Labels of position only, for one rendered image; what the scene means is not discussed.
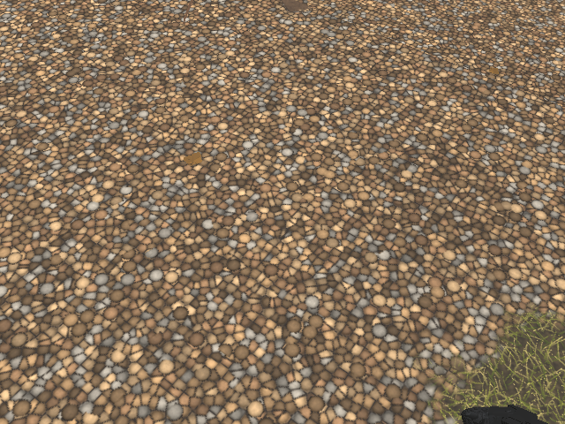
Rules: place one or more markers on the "right robot hand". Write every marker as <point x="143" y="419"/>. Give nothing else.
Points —
<point x="499" y="415"/>

